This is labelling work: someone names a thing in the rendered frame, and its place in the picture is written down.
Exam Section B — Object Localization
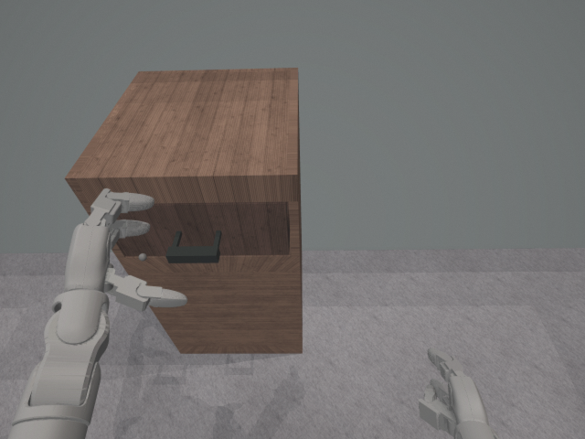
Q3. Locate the robot left forearm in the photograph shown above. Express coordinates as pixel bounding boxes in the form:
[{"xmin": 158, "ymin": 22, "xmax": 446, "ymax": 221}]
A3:
[{"xmin": 7, "ymin": 289, "xmax": 110, "ymax": 439}]

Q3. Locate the handle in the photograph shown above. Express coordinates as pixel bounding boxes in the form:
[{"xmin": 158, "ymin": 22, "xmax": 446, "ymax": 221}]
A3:
[{"xmin": 165, "ymin": 230, "xmax": 222, "ymax": 263}]

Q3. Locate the drawer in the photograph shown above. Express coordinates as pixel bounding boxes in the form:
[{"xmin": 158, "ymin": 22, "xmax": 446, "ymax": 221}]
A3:
[{"xmin": 117, "ymin": 202, "xmax": 290, "ymax": 256}]

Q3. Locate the robot right forearm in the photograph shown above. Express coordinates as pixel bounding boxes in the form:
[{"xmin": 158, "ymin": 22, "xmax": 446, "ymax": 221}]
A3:
[{"xmin": 454, "ymin": 421, "xmax": 500, "ymax": 439}]

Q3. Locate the cabinet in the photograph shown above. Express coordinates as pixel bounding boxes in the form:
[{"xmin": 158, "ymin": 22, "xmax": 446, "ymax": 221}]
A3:
[{"xmin": 65, "ymin": 68, "xmax": 303, "ymax": 354}]

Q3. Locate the robot right hand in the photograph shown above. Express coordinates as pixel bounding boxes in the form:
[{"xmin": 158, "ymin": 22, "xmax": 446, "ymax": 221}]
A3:
[{"xmin": 419, "ymin": 348, "xmax": 489, "ymax": 437}]

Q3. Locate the robot left hand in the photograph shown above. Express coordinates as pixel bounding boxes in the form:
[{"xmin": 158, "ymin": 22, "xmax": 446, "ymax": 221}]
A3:
[{"xmin": 64, "ymin": 188, "xmax": 187, "ymax": 312}]

